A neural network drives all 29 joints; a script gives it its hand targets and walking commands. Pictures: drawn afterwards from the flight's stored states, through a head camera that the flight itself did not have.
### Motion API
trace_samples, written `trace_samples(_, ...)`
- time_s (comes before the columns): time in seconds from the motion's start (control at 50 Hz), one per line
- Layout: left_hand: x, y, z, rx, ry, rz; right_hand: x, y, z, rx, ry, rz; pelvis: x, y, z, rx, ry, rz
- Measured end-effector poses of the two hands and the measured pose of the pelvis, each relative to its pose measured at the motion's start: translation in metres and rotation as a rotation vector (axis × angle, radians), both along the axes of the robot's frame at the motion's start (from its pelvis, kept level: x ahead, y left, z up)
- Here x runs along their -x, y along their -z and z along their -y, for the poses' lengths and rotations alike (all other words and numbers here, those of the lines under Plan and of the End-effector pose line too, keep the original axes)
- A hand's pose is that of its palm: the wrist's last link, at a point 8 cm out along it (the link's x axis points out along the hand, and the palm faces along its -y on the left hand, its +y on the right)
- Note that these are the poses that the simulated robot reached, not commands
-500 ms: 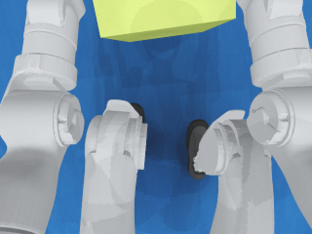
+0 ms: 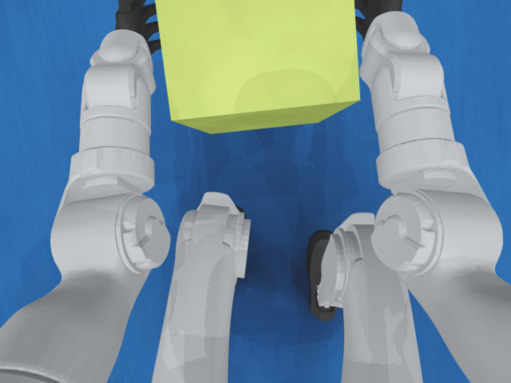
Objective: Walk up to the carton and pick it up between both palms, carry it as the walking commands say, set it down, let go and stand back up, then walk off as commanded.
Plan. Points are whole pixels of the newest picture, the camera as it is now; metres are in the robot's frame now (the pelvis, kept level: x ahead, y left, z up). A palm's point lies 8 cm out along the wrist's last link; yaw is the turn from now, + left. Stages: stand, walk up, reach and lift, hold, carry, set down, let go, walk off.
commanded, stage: reach and lift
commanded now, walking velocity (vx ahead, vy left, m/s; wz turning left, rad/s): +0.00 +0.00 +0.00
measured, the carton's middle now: (257, 46) +0.53 +0.10 -0.20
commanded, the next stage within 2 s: none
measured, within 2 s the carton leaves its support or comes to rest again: neither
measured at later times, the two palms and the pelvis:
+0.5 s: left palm (126, 28) +0.49 +0.22 -0.07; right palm (419, 7) +0.54 -0.06 -0.05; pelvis -0.02 -0.01 +0.04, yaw +2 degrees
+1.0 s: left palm (102, 5) +0.48 +0.21 +0.01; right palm out of the picture +0.52 -0.08 +0.04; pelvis +0.00 +0.00 +0.09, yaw +2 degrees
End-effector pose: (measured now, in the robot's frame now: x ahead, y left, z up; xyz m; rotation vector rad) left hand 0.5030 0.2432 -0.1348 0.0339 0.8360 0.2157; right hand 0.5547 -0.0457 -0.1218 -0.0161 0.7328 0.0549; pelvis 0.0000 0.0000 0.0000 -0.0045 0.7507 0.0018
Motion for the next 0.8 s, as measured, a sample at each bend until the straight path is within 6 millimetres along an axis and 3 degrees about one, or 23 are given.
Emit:
trace_samples(0.08, 0.008, 0.014, 0.007, 0.016, -0.008, 0.002, 0.006, 0.007, 0.005, 0.005, 0.018, 0.002, -0.002, -0.005, 0.0, 0.016, -0.021, -0.025)
trace_samples(0.14, 0.004, 0.012, 0.009, 0.008, -0.025, 0.056, 0.002, 0.002, 0.005, -0.019, 0.03, 0.058, 0.002, -0.009, 0.0, 0.025, -0.038, 0.026)
trace_samples(0.26, -0.011, -0.016, 0.008, 0.004, -0.071, 0.21, -0.007, -0.026, 0.003, -0.072, 0.069, 0.21, 0.024, -0.021, 0.005, 0.015, -0.051, 0.219)
trace_samples(0.42, 0.007, -0.035, 0.027, -0.006, -0.002, 0.058, 0.018, -0.042, 0.023, -0.024, 0.076, 0.072, 0.025, -0.032, 0.011, 0.011, -0.047, 0.206)
trace_samples(0.64, 0.004, -0.127, 0.003, -0.016, -0.052, 0.123, 0.008, -0.127, -0.001, -0.024, 0.028, 0.133, 0.01, -0.047, 0.015, -0.003, -0.044, 0.045)
trace_samples(0.7, 0.013, -0.131, 0.003, -0.01, -0.044, 0.057, 0.016, -0.133, -0.001, 0.012, 0.011, 0.069, 0.004, -0.058, 0.012, 0.011, -0.053, 0.012)
trace_samples(0.8, 0.035, -0.121, 0.01, -0.022, -0.029, -0.011, 0.032, -0.125, 0.005, 0.023, 0.006, 0.0, 0.0, -0.077, 0.004, 0.027, -0.061, -0.032)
